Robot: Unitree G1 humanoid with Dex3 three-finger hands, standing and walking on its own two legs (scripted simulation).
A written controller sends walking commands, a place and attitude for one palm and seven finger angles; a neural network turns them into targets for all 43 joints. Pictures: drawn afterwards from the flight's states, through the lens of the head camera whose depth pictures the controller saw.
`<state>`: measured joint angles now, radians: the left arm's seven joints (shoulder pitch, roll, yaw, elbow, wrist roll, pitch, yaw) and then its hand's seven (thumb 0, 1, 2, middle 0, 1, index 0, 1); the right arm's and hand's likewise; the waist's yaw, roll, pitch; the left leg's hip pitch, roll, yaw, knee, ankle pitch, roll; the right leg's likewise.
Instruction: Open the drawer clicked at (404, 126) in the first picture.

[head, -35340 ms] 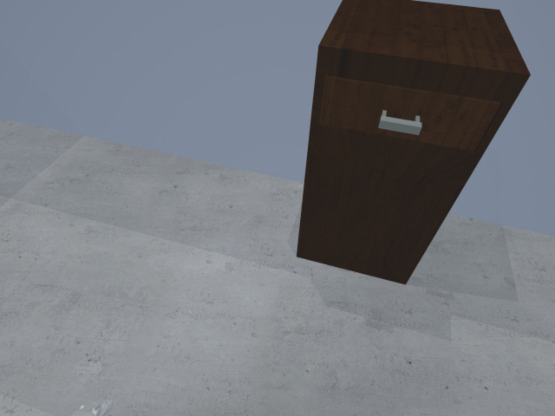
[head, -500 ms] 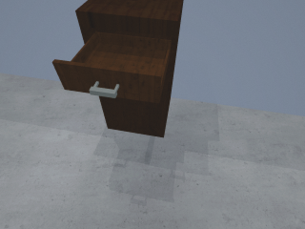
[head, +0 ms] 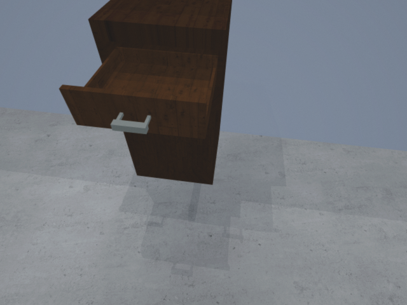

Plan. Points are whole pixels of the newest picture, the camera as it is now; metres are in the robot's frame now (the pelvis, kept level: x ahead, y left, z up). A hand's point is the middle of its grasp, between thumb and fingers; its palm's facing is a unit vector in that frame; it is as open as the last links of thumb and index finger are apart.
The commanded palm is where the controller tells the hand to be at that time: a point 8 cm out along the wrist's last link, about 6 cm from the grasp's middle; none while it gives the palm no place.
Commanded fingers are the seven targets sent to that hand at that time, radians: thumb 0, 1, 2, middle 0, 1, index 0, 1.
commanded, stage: look to check the result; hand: left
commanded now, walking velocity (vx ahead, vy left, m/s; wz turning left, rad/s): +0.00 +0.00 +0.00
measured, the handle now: (132, 121) +0.59 +0.24 -0.01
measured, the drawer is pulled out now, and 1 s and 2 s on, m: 0.30 0.30 0.30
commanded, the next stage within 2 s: stand and wait in 0.58 s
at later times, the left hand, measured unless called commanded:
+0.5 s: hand out of the picture -0.01 +0.14 -0.18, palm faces +0.05 -0.99 -0.16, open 7.4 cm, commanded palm none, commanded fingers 0.00 0.90 0.90 -0.20 -0.30 -0.20 -0.30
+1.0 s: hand out of the picture +0.01 +0.12 -0.18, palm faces +0.05 -0.98 -0.17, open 7.4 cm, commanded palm none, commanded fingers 0.00 0.90 0.90 -0.20 -0.30 -0.20 -0.30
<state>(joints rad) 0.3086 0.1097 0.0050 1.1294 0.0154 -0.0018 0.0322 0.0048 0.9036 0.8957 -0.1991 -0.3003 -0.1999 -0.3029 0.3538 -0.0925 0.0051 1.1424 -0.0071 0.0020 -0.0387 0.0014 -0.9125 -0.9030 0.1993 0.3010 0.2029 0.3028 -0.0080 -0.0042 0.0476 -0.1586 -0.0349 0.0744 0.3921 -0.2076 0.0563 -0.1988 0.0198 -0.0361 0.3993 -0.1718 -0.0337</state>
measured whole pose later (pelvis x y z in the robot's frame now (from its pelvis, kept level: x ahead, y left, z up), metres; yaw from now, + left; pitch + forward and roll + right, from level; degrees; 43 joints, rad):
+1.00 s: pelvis +0.02 -0.03 +0.00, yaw +0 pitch -1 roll +0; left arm 0.30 0.11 0.01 1.13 0.01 -0.02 0.04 0.01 0.90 0.90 -0.20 -0.30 -0.20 -0.30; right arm 0.32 -0.10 0.00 1.15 -0.01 0.00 -0.05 0.00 -0.91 -0.90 0.20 0.30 0.20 0.30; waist -0.01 0.01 0.06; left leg -0.13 0.01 0.05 0.39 -0.24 0.01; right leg -0.16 0.06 -0.05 0.38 -0.20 -0.08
